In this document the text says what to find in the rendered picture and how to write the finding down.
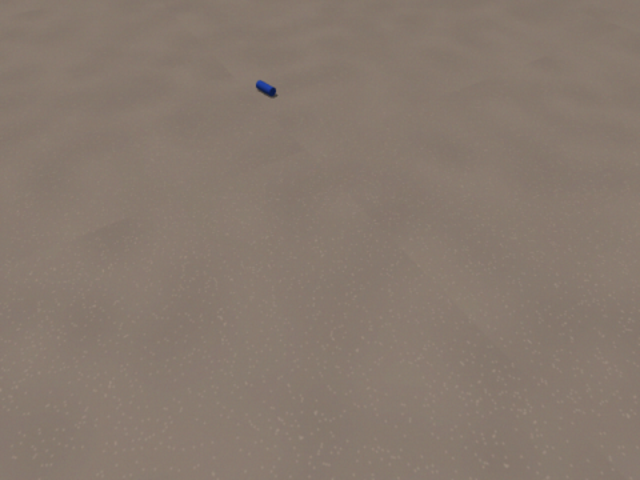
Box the can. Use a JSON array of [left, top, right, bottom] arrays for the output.
[[256, 80, 276, 96]]

